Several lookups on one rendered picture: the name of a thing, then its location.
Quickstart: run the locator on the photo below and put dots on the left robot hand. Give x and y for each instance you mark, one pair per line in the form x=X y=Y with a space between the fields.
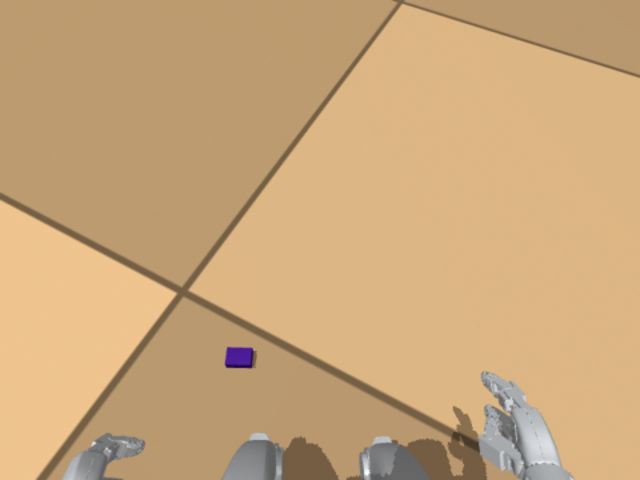
x=91 y=464

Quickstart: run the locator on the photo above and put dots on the right robot arm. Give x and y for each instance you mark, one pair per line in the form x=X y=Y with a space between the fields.
x=546 y=472

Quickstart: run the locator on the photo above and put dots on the small box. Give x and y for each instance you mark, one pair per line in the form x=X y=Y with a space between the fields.
x=239 y=357

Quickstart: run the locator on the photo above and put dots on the right robot hand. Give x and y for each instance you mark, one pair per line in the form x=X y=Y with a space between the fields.
x=525 y=439

